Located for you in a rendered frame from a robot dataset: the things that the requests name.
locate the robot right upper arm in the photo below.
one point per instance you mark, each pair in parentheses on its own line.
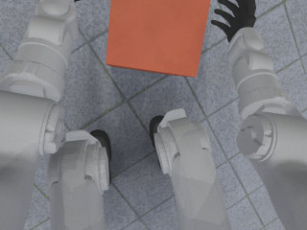
(276,146)

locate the right robot hand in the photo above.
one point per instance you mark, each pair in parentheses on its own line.
(244,16)

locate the robot left thigh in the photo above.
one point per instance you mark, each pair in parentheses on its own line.
(76,199)

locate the robot left upper arm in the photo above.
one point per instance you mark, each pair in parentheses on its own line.
(30,127)

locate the right robot forearm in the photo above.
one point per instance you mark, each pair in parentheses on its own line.
(256,83)

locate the carton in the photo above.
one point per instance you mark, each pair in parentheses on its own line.
(157,36)

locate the left robot forearm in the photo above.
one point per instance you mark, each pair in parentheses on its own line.
(44,52)

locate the robot left foot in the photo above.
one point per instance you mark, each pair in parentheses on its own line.
(105,142)

